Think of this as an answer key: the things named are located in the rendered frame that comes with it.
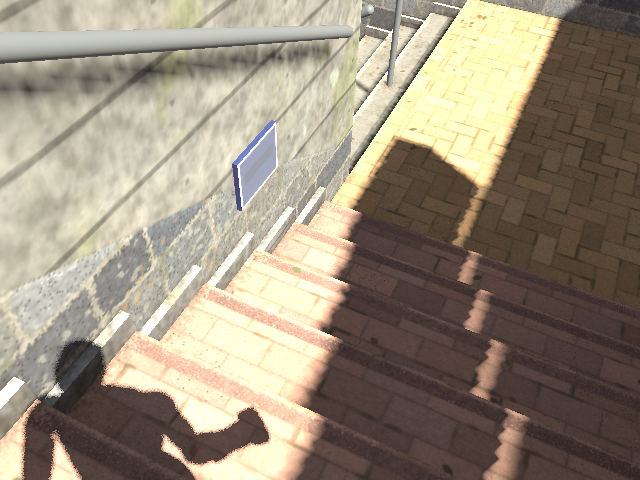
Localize stairs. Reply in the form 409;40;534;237
349;13;455;174
0;200;640;480

